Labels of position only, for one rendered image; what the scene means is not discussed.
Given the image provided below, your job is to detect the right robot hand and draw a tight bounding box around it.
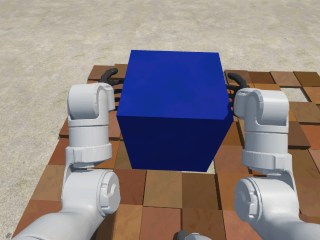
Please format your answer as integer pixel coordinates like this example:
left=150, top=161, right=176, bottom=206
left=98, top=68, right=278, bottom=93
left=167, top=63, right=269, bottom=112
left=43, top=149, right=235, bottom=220
left=226, top=72, right=250, bottom=118

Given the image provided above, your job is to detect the robot right forearm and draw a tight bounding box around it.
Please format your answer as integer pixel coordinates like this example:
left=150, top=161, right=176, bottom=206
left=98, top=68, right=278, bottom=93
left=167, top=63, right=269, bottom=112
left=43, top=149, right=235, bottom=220
left=233, top=88, right=300, bottom=214

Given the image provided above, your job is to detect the robot left upper arm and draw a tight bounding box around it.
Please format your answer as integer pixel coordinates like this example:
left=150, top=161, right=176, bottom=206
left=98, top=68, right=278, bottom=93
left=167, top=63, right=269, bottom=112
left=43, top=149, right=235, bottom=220
left=10, top=169, right=121, bottom=240

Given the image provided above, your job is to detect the left robot hand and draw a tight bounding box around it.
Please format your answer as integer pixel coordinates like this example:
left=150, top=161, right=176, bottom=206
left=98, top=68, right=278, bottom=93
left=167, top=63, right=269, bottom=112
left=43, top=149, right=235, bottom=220
left=98, top=68, right=124, bottom=111

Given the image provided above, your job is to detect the robot right upper arm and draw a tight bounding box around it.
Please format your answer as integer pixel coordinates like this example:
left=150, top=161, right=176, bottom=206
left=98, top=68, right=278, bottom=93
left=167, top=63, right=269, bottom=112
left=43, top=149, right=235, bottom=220
left=233, top=176, right=320, bottom=240

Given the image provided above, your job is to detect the robot right foot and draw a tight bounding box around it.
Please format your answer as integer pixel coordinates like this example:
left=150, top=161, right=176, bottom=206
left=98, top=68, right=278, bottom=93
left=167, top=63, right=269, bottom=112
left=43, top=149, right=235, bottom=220
left=176, top=230, right=188, bottom=240

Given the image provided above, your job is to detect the carton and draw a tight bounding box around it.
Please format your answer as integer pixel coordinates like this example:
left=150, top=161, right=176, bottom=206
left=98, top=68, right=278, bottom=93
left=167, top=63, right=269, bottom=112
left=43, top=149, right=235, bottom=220
left=116, top=50, right=234, bottom=172

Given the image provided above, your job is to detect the robot left forearm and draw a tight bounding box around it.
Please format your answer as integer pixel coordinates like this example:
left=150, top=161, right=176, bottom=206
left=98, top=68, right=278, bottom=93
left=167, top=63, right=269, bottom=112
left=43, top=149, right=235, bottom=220
left=61, top=82, right=116, bottom=206

